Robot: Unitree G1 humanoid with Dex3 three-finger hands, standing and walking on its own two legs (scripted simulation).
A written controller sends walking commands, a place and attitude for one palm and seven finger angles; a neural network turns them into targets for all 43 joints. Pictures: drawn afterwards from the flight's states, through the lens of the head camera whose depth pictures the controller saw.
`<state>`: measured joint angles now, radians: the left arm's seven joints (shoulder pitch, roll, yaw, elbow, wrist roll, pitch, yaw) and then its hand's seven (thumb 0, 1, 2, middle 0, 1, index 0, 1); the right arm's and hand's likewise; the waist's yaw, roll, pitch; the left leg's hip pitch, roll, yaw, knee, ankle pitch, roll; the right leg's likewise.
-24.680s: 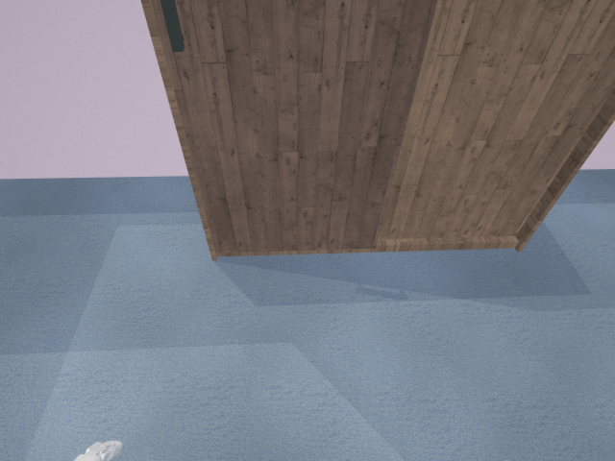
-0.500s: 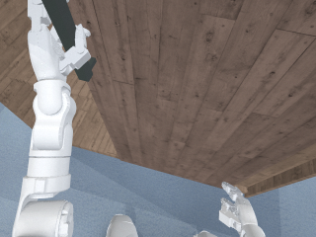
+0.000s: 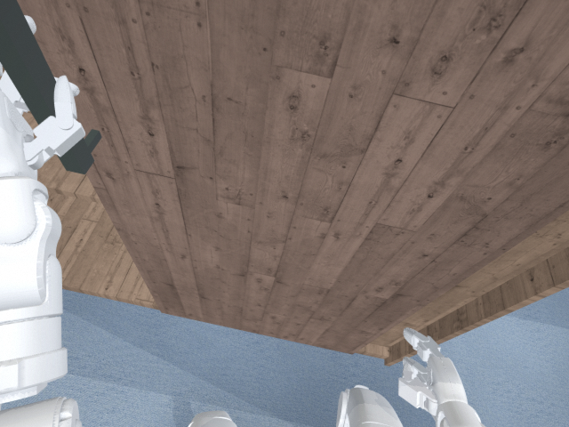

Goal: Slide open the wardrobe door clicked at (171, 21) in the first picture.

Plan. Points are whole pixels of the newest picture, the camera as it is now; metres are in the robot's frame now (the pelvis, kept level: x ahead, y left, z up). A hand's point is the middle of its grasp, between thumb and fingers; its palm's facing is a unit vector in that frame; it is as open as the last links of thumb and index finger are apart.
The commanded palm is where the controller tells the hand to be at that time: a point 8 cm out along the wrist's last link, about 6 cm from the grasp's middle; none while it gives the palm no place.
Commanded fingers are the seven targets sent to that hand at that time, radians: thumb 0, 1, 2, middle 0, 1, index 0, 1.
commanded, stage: stop walking and hold the door there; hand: left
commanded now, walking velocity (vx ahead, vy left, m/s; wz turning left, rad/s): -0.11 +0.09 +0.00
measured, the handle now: (36, 48) +0.38 +0.35 +0.24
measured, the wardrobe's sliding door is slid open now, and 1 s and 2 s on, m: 0.51 0.51 0.51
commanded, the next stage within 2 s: none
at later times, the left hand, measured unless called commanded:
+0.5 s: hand (64, 115) +0.34 +0.32 +0.19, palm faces +0.67 -0.71 -0.23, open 7.6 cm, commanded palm +0.29 +0.34 +0.15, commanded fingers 0.00 0.90 0.90 -0.45 -1.40 -0.45 -1.40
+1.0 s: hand (65, 117) +0.34 +0.32 +0.19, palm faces +0.60 -0.77 -0.21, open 7.5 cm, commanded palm +0.29 +0.33 +0.15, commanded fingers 0.00 0.90 0.90 -0.45 -1.40 -0.45 -1.40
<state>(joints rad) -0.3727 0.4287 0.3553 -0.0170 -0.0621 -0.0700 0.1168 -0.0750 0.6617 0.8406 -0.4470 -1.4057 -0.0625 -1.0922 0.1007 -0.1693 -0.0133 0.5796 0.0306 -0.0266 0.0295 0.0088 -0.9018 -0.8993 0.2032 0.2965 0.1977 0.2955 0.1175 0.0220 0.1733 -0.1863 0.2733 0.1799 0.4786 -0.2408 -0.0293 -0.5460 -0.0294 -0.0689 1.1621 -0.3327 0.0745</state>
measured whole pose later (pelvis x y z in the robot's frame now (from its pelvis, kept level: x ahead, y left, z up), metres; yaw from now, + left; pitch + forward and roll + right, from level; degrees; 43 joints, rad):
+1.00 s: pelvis -0.07 -0.02 -0.02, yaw -10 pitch +1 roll -1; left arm -0.43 0.65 0.55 0.57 -0.06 -0.08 0.16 -0.10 0.67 0.77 -0.38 -1.34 -0.04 -1.26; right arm 0.23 -0.22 0.06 0.69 0.04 -0.03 -0.05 0.01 -0.90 -0.90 0.21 0.30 0.20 0.30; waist 0.00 0.05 0.00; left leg -0.35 0.10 0.09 0.53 -0.20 -0.01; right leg -0.19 0.04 -0.09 0.45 -0.29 -0.04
